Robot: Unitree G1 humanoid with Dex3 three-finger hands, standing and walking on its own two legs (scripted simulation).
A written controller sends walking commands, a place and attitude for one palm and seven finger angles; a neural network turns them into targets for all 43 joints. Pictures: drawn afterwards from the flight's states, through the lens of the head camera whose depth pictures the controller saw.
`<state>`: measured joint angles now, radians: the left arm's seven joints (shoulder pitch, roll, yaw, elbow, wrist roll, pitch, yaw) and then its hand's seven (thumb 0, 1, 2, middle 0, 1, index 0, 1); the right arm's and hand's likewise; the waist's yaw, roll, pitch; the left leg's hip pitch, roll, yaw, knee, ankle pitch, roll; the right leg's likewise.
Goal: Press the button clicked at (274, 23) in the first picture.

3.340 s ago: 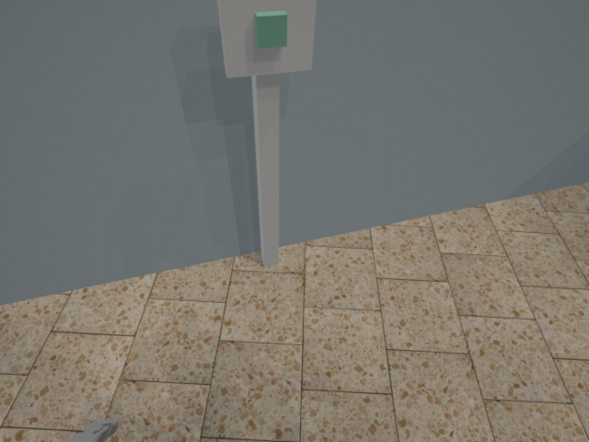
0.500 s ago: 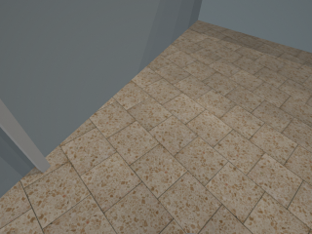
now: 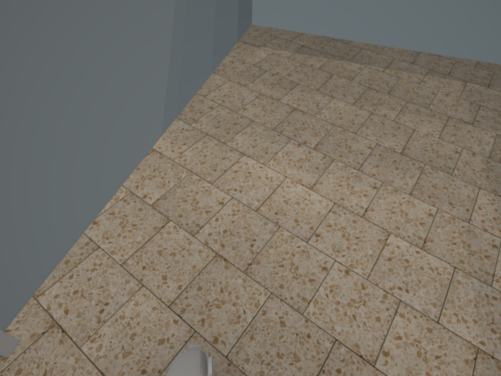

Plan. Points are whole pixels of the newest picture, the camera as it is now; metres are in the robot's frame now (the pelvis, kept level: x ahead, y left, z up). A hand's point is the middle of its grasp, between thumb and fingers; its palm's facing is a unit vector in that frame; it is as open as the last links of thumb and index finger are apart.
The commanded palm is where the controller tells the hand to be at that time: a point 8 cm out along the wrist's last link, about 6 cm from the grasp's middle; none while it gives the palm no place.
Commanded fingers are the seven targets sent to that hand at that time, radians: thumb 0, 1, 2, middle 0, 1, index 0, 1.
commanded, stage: walk to a spot facing it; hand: left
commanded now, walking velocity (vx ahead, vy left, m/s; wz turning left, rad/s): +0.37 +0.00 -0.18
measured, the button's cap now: out of the picture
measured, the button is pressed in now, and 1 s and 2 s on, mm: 0 0 0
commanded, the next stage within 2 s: turn to face it in 0.50 s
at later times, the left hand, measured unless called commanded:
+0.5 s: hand (156, 292) +0.30 +0.22 -0.17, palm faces -0.13 -0.98 -0.16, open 7.4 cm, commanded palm none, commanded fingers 0.00 0.90 0.90 -0.20 -0.30 -0.20 -0.30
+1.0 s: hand (215, 225) +0.48 +0.12 -0.17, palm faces -0.15 -0.98 -0.13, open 7.3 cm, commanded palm none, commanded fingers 0.00 0.90 0.90 -0.20 -0.30 -0.20 -0.30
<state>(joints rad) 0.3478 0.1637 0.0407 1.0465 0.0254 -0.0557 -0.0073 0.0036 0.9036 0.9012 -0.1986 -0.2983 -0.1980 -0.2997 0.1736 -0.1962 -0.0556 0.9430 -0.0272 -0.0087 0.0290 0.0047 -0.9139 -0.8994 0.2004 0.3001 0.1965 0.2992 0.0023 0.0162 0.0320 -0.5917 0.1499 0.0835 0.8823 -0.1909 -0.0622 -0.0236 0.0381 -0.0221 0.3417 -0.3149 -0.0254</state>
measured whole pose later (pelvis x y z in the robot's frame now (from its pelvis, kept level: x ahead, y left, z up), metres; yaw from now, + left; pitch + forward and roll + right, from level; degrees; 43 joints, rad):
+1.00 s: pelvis +0.33 -0.01 -0.01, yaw -9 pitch -1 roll -2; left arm 0.09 0.12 0.04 0.96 0.03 -0.01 0.02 -0.01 0.92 0.90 -0.20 -0.30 -0.20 -0.30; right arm 0.25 -0.15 -0.06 1.02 -0.02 0.05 -0.01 0.01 -0.93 -0.90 0.20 0.30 0.20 0.30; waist -0.04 0.00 0.04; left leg -0.45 0.11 0.10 0.95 -0.43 -0.05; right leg -0.27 -0.08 -0.29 0.54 -0.24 -0.03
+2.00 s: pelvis +0.32 -0.04 +0.00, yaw +26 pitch +0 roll +2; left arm 0.22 0.19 0.04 0.89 0.02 0.01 0.02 0.01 0.90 0.90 -0.20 -0.30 -0.20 -0.30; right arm 0.23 -0.27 -0.11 0.94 -0.02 0.08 0.03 0.00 -0.91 -0.90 0.20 0.30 0.20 0.30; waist -0.04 0.03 0.06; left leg -0.55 0.01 -0.03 1.14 -0.34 -0.08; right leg -0.16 -0.07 -0.13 0.47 -0.30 -0.01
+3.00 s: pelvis +0.31 -0.04 +0.00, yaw +61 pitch -2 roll +2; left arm 0.18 0.18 0.03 0.86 0.02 0.01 0.02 0.00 0.90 0.90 -0.20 -0.30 -0.20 -0.30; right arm 0.26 -0.27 -0.10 0.96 -0.02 0.09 0.02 0.00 -0.91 -0.90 0.20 0.30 0.20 0.30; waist -0.05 0.04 0.06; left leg -0.50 -0.01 -0.04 1.16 -0.39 -0.07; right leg -0.18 -0.08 -0.12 0.50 -0.29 -0.01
